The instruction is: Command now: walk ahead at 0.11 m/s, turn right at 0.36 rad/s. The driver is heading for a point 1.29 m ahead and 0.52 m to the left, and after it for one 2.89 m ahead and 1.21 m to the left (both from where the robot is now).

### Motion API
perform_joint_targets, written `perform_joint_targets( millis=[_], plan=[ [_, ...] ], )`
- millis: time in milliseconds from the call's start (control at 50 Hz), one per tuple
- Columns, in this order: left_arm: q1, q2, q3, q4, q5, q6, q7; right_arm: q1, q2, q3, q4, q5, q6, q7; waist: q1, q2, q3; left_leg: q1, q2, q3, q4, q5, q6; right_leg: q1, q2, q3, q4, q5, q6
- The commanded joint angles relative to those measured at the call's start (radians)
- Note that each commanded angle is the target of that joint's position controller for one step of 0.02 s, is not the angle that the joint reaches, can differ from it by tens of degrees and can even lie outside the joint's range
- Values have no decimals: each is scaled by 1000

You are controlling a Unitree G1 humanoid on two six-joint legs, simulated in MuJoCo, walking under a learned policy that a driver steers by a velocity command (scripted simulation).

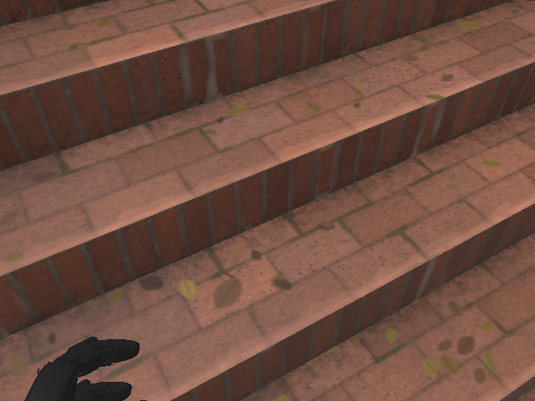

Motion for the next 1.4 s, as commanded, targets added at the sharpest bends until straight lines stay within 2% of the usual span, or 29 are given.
perform_joint_targets(
  millis=[20,40,80,100,120,140,180,280,440,480,540,580,600,620,640,660,680,740,780,860,940,1080,1120,1160,1200,1220,1240,1320,1400],
  plan=[
    [354,54,20,67,-20,21,-14,-649,-137,-3,-309,32,-65,31,346,42,-44,-533,-19,115,-28,806,47,914,25,-31,-493,339,96],
    [439,44,21,110,-14,43,2,-662,-145,-8,-315,38,-62,53,378,45,19,-515,2,94,58,837,66,990,62,-54,-785,462,94],
    [531,66,44,176,33,83,53,-198,-43,1,-180,-38,-24,124,223,-58,43,-279,10,47,499,539,70,1038,88,-53,-1195,673,-20],
    [376,28,33,91,84,35,63,-40,29,-15,-120,120,5,61,165,-181,-91,-393,-136,82,1027,-366,19,1079,-117,36,-1101,1215,-72],
    [436,250,76,105,36,56,29,444,189,62,-111,-27,1,144,-113,-529,-408,-415,-107,-245,1407,-425,-4,1205,-433,389,-801,1980,-560],
    [379,214,93,98,75,49,15,210,29,15,-135,39,-24,149,58,-226,-217,-669,-153,-217,1776,-512,-44,1042,-432,386,-915,1589,-481],
    [309,160,71,129,88,43,33,-88,-9,-1,-200,102,-24,91,129,-102,-48,-988,-143,-215,2010,-530,-1,903,-469,368,-1104,652,-398],
    [124,48,28,163,92,-2,144,-194,67,72,-257,73,50,66,41,-57,-75,-921,-56,-211,1921,-349,54,735,-381,88,-1329,177,-257],
    [444,159,83,294,131,-15,139,-303,173,147,-338,39,94,83,100,-131,-22,-1250,29,-225,1642,-373,70,1011,-463,7,-1363,-16,-254],
    [255,257,133,231,76,-31,100,-277,100,123,-353,35,95,117,-14,-62,-11,-956,22,-99,1144,-590,85,842,-438,-89,-1451,-239,-162],
    [71,322,165,130,58,-54,101,-200,39,74,-304,73,92,132,-64,-280,-25,-534,-93,-19,1073,-354,103,685,-384,-238,-1397,-59,-107],
    [-4,218,154,53,40,-39,118,-16,-55,-3,-249,68,37,116,-120,-66,-94,-252,-237,-133,542,-88,202,617,-261,-291,-884,399,-51],
    [-71,27,113,-128,87,-26,106,195,-259,-50,-230,39,-16,61,-68,353,-294,28,56,-1111,154,230,412,165,-15,-160,-393,-269,58],
    [75,-42,79,-104,-2,-21,68,153,-314,-64,-226,20,-39,85,-24,358,-321,-2,91,-1183,114,341,100,166,43,289,-93,-37,45],
    [-14,32,81,-121,-58,-19,69,59,-229,-46,-222,49,-51,110,-23,416,-186,-117,70,-954,131,41,26,46,69,318,46,-82,56],
    [14,77,97,-104,-64,-27,85,-84,-177,-38,-243,115,-54,118,-3,465,-124,-234,10,-826,204,-41,142,15,52,269,206,-96,79],
    [77,79,84,-62,-47,-35,111,-191,-106,-14,-250,149,-58,117,41,408,-50,-365,-28,-674,347,64,255,-4,49,219,302,-70,66],
    [29,103,54,-65,-41,8,139,-175,-52,23,-240,87,-37,102,55,118,-82,-499,-43,-780,307,-52,265,65,52,189,242,-35,69],
    [-61,71,45,-83,7,52,150,-113,-32,36,-211,76,-44,89,35,123,-123,-286,-57,-880,280,59,293,-51,82,213,211,-51,128],
    [-163,71,34,-167,-5,70,163,76,14,54,-158,104,-47,32,-49,115,-212,-22,-49,-809,318,441,274,-170,91,203,211,-197,163],
    [-139,20,5,-167,0,57,156,77,-42,35,-172,87,-56,57,1,103,-84,-118,-21,-801,170,286,263,-140,84,171,300,-240,91],
    [-3,-47,-35,-139,32,43,75,-151,-13,87,-318,121,-54,3,57,58,-23,-372,-81,-572,165,-87,132,206,-34,30,-76,-28,139],
    [26,-103,-45,-96,35,63,6,-157,17,93,-287,157,-44,39,48,98,27,-458,-95,-516,81,-334,57,466,-28,-87,-443,-108,185],
    [138,-73,-17,-33,26,38,-17,-286,23,88,-239,127,-42,101,98,188,78,-400,-54,-549,69,-331,77,645,-32,-82,-721,30,158],
    [154,-17,-5,-39,44,6,28,-97,29,48,-181,99,-19,113,1,68,-31,-252,-85,-465,346,-85,73,712,-70,74,-937,316,-15],
    [1,170,39,-93,5,2,59,-32,56,44,-242,67,-20,69,-144,-150,-75,-389,-200,-250,502,-169,-25,768,-190,336,-1027,482,-277],
    [-51,162,62,-125,19,7,69,-170,-5,38,-282,41,-7,47,-40,-187,-58,-473,-195,-172,560,-234,-92,728,-227,463,-1109,71,-318],
    [152,76,43,-38,64,6,145,-382,27,40,-338,21,6,-5,88,-44,-7,-652,-116,-300,995,-132,-87,643,-193,605,-1194,-268,-272],
    [272,4,29,-6,44,-4,166,-407,48,47,-359,10,33,-19,110,-55,-91,-726,-122,-270,940,-132,-88,832,-135,572,-1161,-128,-273]
  ],
)
Velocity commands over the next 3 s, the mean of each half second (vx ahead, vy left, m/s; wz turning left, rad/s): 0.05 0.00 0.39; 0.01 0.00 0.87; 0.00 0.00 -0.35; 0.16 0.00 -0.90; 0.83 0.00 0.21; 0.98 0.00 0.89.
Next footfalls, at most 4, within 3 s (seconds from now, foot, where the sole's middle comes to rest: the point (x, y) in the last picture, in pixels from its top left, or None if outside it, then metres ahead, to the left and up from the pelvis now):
0.08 right None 0.14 -0.12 -0.78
0.58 left None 0.14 0.31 -0.61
1.18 right None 0.29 0.07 -0.61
1.62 left None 0.17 0.26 -0.61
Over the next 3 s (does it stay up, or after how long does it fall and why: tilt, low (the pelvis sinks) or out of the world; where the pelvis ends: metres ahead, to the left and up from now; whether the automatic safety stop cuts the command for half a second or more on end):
stays up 0.84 0.09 0.42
